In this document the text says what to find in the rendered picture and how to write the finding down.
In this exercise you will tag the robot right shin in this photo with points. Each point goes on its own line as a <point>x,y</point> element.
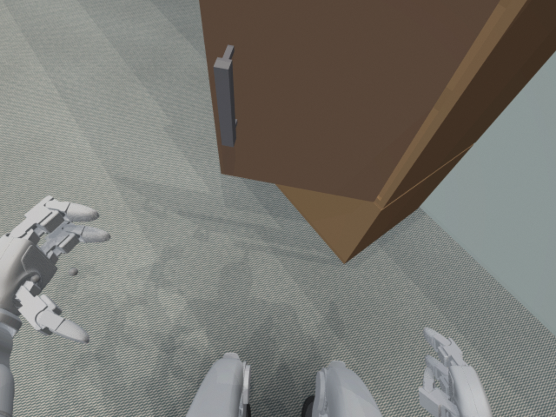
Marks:
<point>315,413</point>

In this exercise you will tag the left robot forearm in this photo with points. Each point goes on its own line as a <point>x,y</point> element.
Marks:
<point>9,326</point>

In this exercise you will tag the cupboard door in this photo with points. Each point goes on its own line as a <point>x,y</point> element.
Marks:
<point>329,94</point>

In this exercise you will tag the handle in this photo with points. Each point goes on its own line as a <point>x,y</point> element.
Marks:
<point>224,86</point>

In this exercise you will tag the left robot thigh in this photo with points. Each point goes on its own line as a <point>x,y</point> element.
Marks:
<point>225,387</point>

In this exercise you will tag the left robot hand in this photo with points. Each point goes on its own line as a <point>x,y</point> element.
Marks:
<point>21,258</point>

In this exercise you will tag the right robot hand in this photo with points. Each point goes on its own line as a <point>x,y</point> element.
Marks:
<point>462,392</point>

